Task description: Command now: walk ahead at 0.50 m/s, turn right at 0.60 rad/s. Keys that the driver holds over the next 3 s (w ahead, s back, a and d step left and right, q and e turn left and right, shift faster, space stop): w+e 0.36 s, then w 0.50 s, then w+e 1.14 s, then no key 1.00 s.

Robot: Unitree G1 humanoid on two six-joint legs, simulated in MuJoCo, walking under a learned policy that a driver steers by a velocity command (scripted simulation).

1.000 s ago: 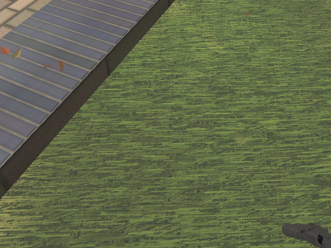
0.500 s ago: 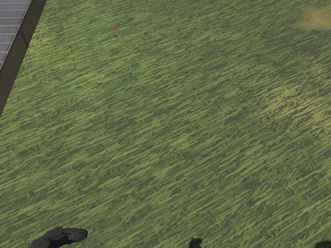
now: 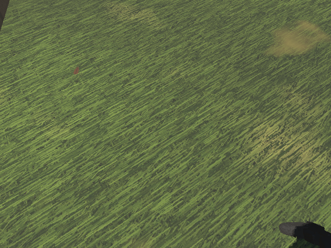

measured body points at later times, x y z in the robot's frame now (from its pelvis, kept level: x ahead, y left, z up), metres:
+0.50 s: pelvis +0.26 -0.01 +0.00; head +0.30 -0.03 +0.45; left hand +0.54 +0.13 -0.08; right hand +0.15 -0.26 -0.13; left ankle +0.16 +0.12 -0.73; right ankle +0.37 -0.15 -0.71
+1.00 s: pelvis +0.51 -0.11 +0.01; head +0.53 -0.13 +0.46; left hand +0.55 +0.15 -0.13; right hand +0.61 -0.40 -0.10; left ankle +0.71 -0.05 -0.69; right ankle +0.37 -0.14 -0.73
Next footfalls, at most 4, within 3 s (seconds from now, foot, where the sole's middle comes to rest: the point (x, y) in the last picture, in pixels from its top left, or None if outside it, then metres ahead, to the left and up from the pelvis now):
0.04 left None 0.20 0.12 -0.77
0.54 right None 0.41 -0.15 -0.77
1.10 left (215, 178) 0.77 -0.09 -0.77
1.62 right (286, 163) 0.88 -0.41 -0.77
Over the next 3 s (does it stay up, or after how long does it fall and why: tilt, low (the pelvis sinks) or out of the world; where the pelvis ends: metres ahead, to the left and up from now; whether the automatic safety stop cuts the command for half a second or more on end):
stays up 1.07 -0.55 0.01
